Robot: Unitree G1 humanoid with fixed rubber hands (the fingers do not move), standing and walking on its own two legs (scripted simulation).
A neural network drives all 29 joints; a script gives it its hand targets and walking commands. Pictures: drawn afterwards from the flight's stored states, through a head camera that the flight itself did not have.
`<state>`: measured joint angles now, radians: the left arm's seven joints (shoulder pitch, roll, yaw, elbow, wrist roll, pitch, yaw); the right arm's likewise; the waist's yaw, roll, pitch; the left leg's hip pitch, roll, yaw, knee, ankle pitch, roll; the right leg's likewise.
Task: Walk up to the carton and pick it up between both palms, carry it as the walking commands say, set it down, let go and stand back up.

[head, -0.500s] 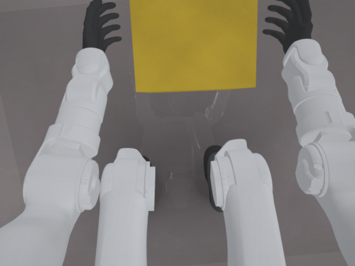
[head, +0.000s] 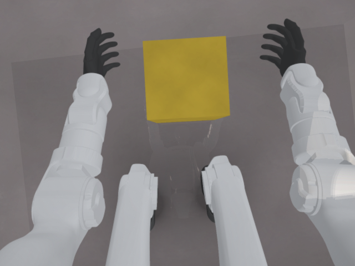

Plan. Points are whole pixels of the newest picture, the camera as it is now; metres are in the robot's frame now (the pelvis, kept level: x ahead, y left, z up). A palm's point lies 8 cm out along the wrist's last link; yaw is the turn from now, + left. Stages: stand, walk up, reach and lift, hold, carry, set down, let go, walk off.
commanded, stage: set down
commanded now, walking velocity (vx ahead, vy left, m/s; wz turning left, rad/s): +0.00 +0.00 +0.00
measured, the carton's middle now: (184, 87) +0.50 -0.06 -0.37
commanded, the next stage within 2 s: let go in 0.70 s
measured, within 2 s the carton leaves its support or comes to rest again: neither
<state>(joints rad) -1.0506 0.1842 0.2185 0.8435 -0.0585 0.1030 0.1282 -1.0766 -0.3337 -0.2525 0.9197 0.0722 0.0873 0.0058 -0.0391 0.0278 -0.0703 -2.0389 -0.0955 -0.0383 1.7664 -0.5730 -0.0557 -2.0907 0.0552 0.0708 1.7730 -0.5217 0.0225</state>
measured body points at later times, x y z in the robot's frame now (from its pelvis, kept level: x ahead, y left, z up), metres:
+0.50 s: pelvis +0.03 +0.00 +0.13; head +0.32 -0.03 +0.48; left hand +0.52 +0.13 +0.01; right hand +0.48 -0.27 +0.01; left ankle +0.08 +0.13 -0.46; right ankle +0.09 -0.12 -0.46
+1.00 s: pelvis +0.06 -0.01 +0.21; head +0.33 -0.04 +0.57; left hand +0.46 +0.15 +0.07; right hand +0.43 -0.27 +0.07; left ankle +0.08 +0.13 -0.46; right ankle +0.09 -0.12 -0.46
